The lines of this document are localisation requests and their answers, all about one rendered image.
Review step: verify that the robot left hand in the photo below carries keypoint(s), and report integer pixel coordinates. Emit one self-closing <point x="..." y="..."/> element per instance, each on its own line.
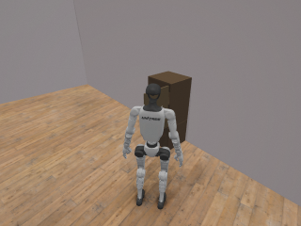
<point x="126" y="151"/>

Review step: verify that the cupboard door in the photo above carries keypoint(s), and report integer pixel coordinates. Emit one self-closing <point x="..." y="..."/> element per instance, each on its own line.
<point x="162" y="100"/>

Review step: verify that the left robot forearm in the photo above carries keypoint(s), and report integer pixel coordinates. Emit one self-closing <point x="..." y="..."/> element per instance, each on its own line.
<point x="127" y="139"/>

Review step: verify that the robot right shin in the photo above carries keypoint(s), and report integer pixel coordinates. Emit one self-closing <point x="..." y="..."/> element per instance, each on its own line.
<point x="162" y="188"/>

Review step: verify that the robot right thigh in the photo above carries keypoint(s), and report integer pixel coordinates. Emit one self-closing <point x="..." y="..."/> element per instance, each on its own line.
<point x="164" y="154"/>

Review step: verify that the robot right hand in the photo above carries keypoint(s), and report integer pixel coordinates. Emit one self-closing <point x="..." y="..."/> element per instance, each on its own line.
<point x="180" y="157"/>

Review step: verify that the right robot forearm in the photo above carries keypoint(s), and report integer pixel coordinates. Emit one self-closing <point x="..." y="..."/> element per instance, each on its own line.
<point x="177" y="145"/>

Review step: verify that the right robot upper arm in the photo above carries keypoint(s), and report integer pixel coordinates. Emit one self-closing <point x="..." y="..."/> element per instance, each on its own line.
<point x="172" y="125"/>

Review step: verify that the left robot upper arm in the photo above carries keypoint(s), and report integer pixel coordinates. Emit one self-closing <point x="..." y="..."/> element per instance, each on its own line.
<point x="132" y="119"/>

